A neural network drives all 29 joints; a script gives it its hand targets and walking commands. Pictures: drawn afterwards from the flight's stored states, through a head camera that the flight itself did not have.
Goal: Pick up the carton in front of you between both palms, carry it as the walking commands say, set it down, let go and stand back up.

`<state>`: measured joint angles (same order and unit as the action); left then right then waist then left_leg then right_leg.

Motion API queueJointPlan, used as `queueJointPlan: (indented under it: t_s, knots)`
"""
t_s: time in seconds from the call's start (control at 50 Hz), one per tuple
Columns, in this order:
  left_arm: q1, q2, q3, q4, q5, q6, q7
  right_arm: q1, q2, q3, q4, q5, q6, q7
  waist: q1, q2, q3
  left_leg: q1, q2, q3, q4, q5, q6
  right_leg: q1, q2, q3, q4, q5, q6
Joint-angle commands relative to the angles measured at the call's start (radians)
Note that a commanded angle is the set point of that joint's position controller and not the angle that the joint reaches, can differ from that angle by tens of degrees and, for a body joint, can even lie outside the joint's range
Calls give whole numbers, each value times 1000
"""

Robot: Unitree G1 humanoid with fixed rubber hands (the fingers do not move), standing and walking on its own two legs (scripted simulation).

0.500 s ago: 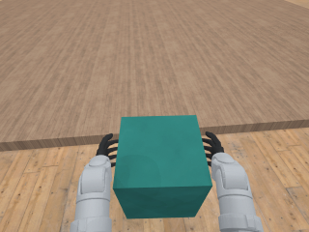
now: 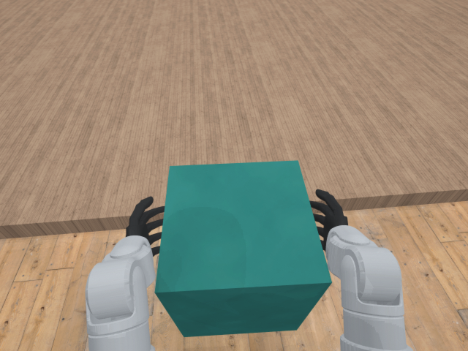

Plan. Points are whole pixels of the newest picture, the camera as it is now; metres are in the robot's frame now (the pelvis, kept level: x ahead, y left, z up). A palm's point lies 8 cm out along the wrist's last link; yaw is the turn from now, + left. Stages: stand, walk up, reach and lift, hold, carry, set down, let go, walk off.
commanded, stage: carry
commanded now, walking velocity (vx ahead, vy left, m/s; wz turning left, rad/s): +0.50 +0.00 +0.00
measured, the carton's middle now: (237, 253) +0.28 +0.01 +0.02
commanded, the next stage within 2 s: none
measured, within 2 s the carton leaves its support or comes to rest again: neither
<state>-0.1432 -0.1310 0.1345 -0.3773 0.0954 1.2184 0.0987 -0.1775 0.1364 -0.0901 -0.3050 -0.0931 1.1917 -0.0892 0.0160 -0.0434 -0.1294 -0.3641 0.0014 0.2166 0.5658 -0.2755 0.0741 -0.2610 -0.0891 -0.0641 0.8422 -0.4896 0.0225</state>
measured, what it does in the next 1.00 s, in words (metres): walks ahead: right foot, then left foot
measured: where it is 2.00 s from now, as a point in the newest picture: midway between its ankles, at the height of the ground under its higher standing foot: (248, 273)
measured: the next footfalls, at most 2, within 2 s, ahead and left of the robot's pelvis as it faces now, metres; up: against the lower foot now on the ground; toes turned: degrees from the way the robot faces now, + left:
right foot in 0.34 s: +0.40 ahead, -0.11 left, +0.00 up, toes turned -10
left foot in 0.76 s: +0.61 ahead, +0.05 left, +0.00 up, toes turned +7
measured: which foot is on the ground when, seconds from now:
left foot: down 0.00-0.36, up 0.38-0.74, down 0.76-1.00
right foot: up 0.00-0.32, down 0.34-0.80, up 0.82-0.90, down 0.92-1.00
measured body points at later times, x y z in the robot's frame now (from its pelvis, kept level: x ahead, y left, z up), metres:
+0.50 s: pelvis +0.30 -0.05 +0.01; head +0.34 -0.05 +0.45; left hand +0.61 +0.13 +0.12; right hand +0.64 -0.17 +0.12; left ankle +0.20 +0.08 -0.63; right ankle +0.36 -0.10 -0.73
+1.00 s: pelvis +0.51 -0.02 +0.00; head +0.60 -0.02 +0.44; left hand +0.93 +0.14 +0.13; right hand +0.93 -0.16 +0.12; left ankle +0.56 +0.06 -0.73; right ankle +0.43 -0.13 -0.73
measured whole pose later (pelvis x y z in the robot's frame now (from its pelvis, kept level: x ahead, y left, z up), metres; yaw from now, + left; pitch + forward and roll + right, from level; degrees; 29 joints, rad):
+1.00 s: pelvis +0.51 -0.02 +0.00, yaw +1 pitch +6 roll +0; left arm -0.92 0.04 0.28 0.09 0.06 1.33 0.13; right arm -0.90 -0.01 -0.28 0.08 -0.05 1.31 -0.14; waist 0.01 -0.02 0.11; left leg -0.47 0.01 0.17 0.56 -0.19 0.08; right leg -0.27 -0.02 -0.08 0.59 -0.40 -0.01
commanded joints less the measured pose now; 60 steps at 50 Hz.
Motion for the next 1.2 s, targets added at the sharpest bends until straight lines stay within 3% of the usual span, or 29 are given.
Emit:
queueJointPlan:
  t_s: [0.0, 0.02, 0.06, 0.14, 0.22, 0.26, 0.3, 0.32, 0.34, 0.36, 0.38, 0.42, 0.46, 0.5, 0.56, 0.64, 0.7, 0.72, 0.74, 0.76, 0.78, 0.8, 0.84, 0.9, 0.98, 1.02, 1.1, 1.14, 1.18]
  knots:
    - [-558, -832, -752, -73, -445, 23, -270, -453, 862, 648, -102, 359, 28, 216, -45, 139, -219, 639, 422, -646, -270, 342, 191, -590, -13, 34, 374, -9, -40]
    - [-536, -848, -746, -49, -439, 24, -270, -467, 865, 656, -108, 365, 32, 216, -41, 72, -221, 623, 400, -570, -278, 349, 159, -592, -34, 44, 347, 47, -42]
    - [-496, -868, -734, -12, -415, 21, -265, -482, 881, 678, -119, 387, 38, 225, -38, 78, -193, 564, 330, -399, -317, 383, 81, -540, -33, 14, 191, 147, -32]
    - [-422, -894, -716, 16, -351, 4, -244, -450, 887, 696, -108, 415, 38, 256, -34, 147, -143, 511, 252, -211, -343, 480, 53, -460, 19, -77, -66, 279, -17]
    - [-488, -880, -730, -41, -345, -3, -232, -489, 855, 704, -129, 428, 28, 270, -39, 215, -70, 399, 216, -104, -356, 592, 29, -269, 72, -170, -293, 438, -46]
    - [-541, -854, -734, -87, -366, 2, -229, -538, 830, 702, -177, 437, 30, 264, -28, 228, -109, 391, 214, -54, -261, 728, 8, -108, 92, -188, -317, 484, -69]
    - [-566, -813, -723, -108, -379, 14, -226, -572, 781, 694, -211, 435, 44, 253, -3, 185, -210, 309, 159, 20, 17, 723, -28, 191, 153, -253, -357, 374, -76]
    - [-588, -785, -715, -112, -384, 24, -226, -597, 746, 686, -213, 427, 52, 246, 14, 118, -273, 155, 141, -10, 230, 486, -41, 386, 46, -127, -349, 270, -74]
    - [-616, -733, -697, -93, -377, 31, -227, -614, 742, 690, -211, 430, 70, 238, 10, -130, -358, -111, 35, -42, 553, 121, -82, 552, -290, 423, -492, -35, -203]
    - [-616, -735, -699, -74, -393, 40, -225, -648, 717, 678, -214, 432, 79, 233, 29, -221, -350, -260, -35, -159, 737, -178, -65, 547, -354, 657, -634, 10, -272]
    - [-664, -734, -700, -98, -412, 48, -223, -697, 731, 675, -197, 435, 85, 229, 18, -157, -325, -298, 40, -224, 817, -151, -32, 500, -330, 536, -608, 114, -250]
    - [-778, -762, -712, -120, -442, 58, -221, -759, 748, 656, -181, 440, 87, 220, 7, 10, -290, -297, 106, -229, 764, -48, -17, 361, -263, 337, -565, 320, -206]
    - [-871, -753, -715, -122, -469, 66, -220, -825, 740, 648, -161, 434, 88, 202, 6, -15, -287, -247, 113, -209, 662, -11, -22, 278, -227, 187, -555, 498, -181]
    - [-925, -726, -703, -89, -486, 82, -221, -865, 716, 629, -119, 417, 98, 182, 11, -45, -293, -244, 94, -174, 581, -20, -31, 262, -203, 96, -528, 674, -193]
    - [-971, -694, -661, 21, -490, 107, -225, -904, 693, 590, -17, 390, 123, 157, 9, -76, -285, -267, 63, -128, 408, 13, -46, 286, -165, 4, -490, 847, -200]
    - [-1077, -719, -595, 185, -476, 121, -231, -1053, 736, 568, 110, 415, 144, 161, 14, -113, -259, -179, 13, -69, 172, 148, -42, 266, -119, -92, -422, 1013, -172]
    - [-1198, -756, -556, 268, -467, 117, -225, -1213, 790, 550, 174, 463, 143, 177, 8, -90, -257, -67, -4, -46, -15, 278, -38, 268, -95, -122, -321, 937, -147]
    - [-1243, -769, -545, 296, -468, 116, -221, -1249, 807, 538, 205, 475, 141, 182, -10, -59, -260, 29, -7, -28, -138, 389, -34, 236, -76, -144, -249, 870, -121]
    - [-1276, -778, -531, 328, -463, 114, -216, -1279, 814, 521, 238, 482, 140, 187, -21, -23, -273, 157, 27, -61, -190, 520, -27, 174, -59, -129, -184, 756, -86]
    - [-1296, -782, -518, 364, -461, 114, -210, -1307, 806, 497, 275, 485, 138, 190, -19, 71, -341, 367, 191, -228, -75, 974, 12, 40, -24, -96, -86, 457, -47]
    - [-1338, -800, -508, 394, -467, 116, -202, -1314, 802, 464, 327, 479, 131, 189, -43, 192, -455, 577, 324, -360, 17, 1252, 137, -100, 25, -33, -13, 127, -22]
    - [-1372, -822, -500, 404, -469, 115, -198, -1318, 825, 448, 354, 486, 121, 187, -56, 265, -489, 606, 349, -442, -21, 1162, 192, -160, 65, -9, 14, -89, -26]
    - [-1470, -883, -481, 400, -479, 103, -189, -1408, 880, 428, 332, 500, 105, 185, -44, 212, -474, 584, 326, -423, -62, 974, 165, -174, 59, 41, -105, -132, -45]
    - [-1536, -941, -463, 377, -500, 90, -171, -1515, 930, 413, 286, 512, 95, 170, -13, 176, -510, 483, 236, -267, -7, 861, 82, 22, 44, 22, -364, 153, -43]
    - [-1521, -951, -456, 354, -483, 82, -161, -1524, 919, 405, 242, 475, 96, 142, -17, 37, -550, 364, 172, -183, 79, 912, 64, 170, -20, 42, -198, 704, -42]
    - [-1491, -939, -456, 350, -467, 79, -161, -1477, 905, 403, 244, 447, 98, 134, -26, 49, -572, 401, 168, -189, 97, 974, 78, 123, -13, 40, -175, 746, -38]
    - [-1399, -950, -474, 370, -424, 64, -170, -1378, 933, 438, 277, 414, 88, 143, -39, 119, -550, 534, 185, -217, 91, 1166, 112, 0, 39, 3, -314, 501, -14]
    - [-1349, -966, -487, 389, -408, 50, -181, -1329, 968, 467, 301, 412, 71, 156, -35, 99, -527, 457, 152, -182, 97, 1072, 89, 98, 44, -6, -385, 642, -11]
    - [-1329, -981, -509, 378, -408, 29, -194, -1312, 1000, 501, 284, 418, 46, 165, -27, 4, -505, 243, 76, -109, 69, 727, 44, 305, 11, 9, -338, 1045, -26]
